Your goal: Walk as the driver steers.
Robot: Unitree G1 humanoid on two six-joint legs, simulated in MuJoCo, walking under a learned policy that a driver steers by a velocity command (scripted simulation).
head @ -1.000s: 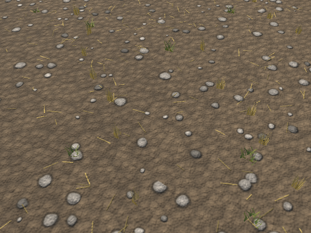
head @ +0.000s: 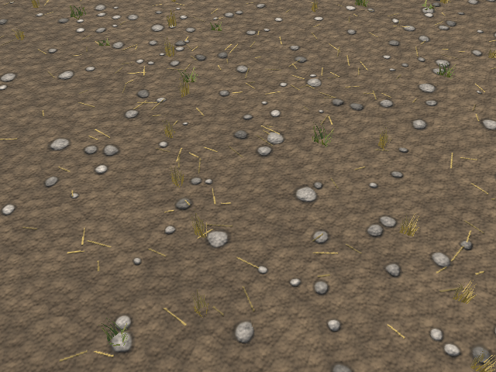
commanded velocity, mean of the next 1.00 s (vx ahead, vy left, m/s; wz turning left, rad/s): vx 0.27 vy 0.00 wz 0.38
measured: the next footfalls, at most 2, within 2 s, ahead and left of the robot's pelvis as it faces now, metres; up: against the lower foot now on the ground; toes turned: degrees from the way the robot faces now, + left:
left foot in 0.32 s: +0.33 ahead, +0.17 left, +0.00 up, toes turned +15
right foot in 0.78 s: +0.56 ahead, +0.04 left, +0.00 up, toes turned +22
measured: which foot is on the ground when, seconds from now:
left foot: up 0.00-0.30, down 0.32-0.80, up 0.82-1.00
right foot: down 0.00-0.34, up 0.36-0.76, down 0.78-1.00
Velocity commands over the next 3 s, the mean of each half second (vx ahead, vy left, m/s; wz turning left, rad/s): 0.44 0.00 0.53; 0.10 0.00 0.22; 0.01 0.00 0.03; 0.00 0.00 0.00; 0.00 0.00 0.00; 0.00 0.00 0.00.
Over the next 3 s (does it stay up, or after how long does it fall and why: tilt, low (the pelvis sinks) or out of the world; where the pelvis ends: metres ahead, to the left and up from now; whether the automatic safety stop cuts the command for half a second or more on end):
stays up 0.44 0.13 -0.01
